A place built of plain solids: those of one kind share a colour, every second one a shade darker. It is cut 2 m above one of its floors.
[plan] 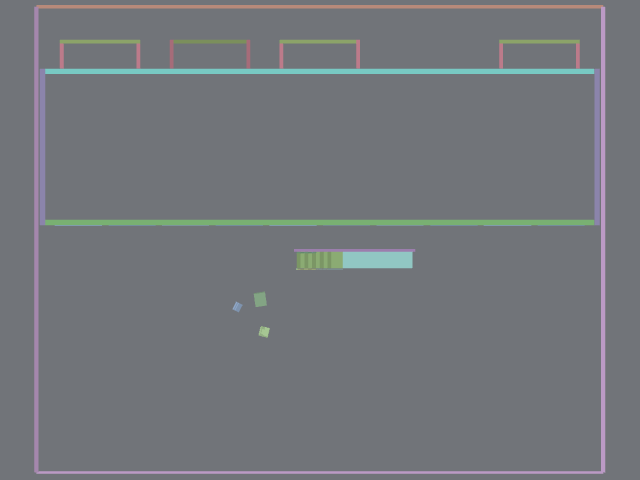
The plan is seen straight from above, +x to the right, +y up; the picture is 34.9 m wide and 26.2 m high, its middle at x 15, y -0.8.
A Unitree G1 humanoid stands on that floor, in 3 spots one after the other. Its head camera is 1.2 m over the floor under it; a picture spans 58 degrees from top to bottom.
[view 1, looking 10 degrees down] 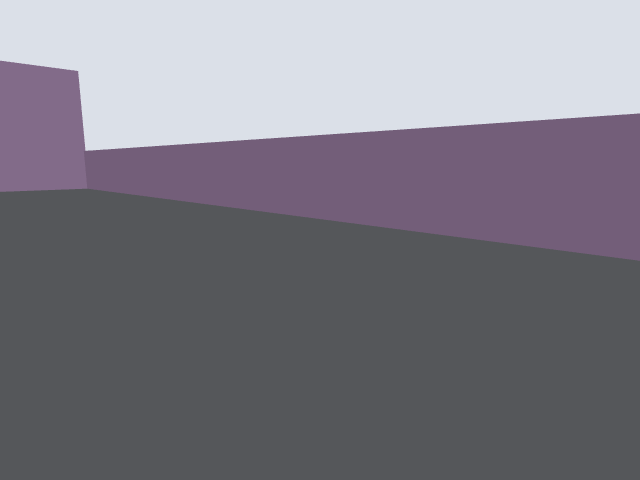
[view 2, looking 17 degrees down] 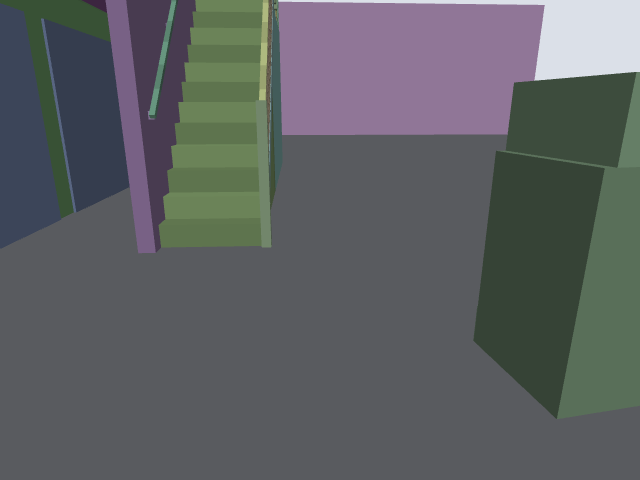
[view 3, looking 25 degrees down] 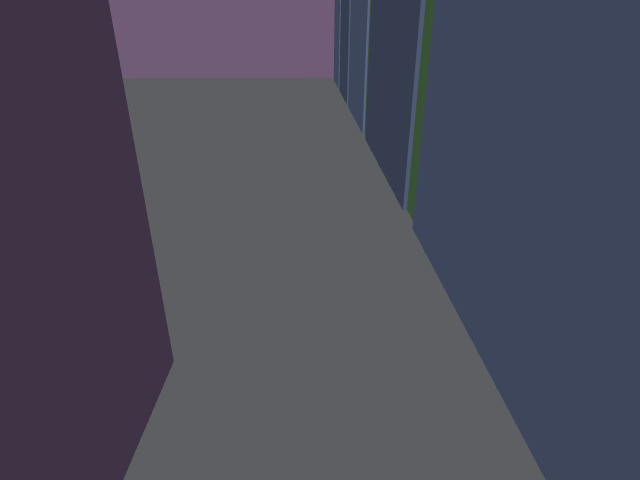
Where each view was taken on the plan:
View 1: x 7.23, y -6.85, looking -44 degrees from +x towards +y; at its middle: ground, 6.91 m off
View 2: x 9.97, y -2.68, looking -3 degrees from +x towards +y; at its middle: ground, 4.10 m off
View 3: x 14.99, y -0.72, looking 179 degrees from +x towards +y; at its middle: ground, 2.84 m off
